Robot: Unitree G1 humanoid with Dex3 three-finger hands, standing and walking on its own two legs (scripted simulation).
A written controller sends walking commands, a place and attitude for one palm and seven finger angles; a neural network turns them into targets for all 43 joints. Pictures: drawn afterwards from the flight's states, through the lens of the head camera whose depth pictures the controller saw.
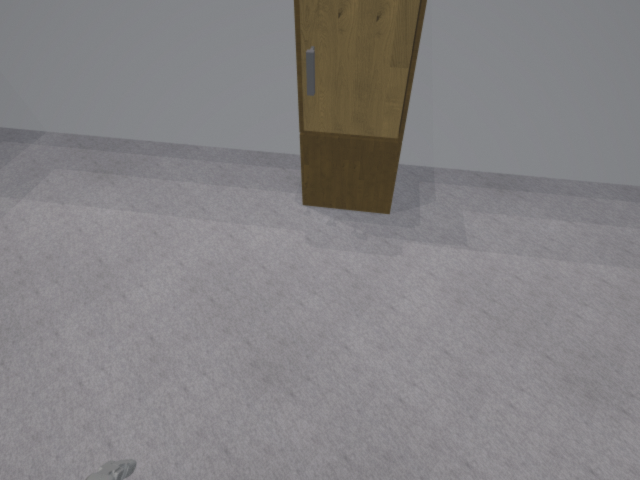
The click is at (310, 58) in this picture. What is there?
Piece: cupboard door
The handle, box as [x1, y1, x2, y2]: [306, 46, 314, 95]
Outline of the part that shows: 313,46 311,46 310,49 307,49 306,51 307,94 313,95 314,93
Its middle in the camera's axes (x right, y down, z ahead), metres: -0.03 -0.59 +1.36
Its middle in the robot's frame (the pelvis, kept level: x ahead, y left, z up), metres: +1.41 +0.10 -0.09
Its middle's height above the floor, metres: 0.68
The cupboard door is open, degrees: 0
